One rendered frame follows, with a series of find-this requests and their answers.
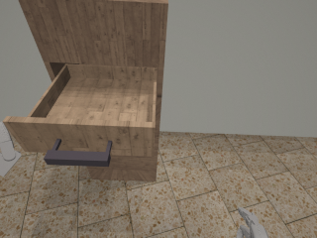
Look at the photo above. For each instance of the handle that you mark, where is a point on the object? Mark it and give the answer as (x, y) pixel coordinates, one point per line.
(56, 157)

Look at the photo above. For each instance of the left robot hand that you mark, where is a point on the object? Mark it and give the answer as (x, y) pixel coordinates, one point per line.
(8, 156)

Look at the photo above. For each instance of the right robot hand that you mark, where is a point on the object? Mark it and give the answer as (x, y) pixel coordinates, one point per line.
(256, 230)

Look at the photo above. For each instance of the drawer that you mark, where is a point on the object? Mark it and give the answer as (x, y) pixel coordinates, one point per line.
(88, 105)

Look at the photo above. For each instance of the cabinet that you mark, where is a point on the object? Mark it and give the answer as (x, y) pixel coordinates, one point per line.
(129, 33)

